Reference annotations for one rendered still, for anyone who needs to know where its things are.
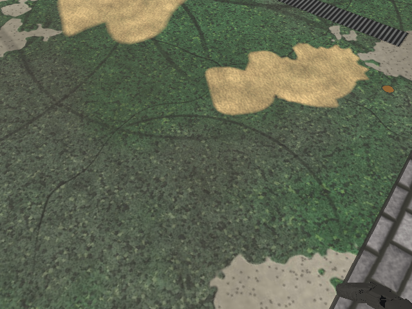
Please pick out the right robot hand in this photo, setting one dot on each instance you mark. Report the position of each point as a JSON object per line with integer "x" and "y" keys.
{"x": 375, "y": 295}

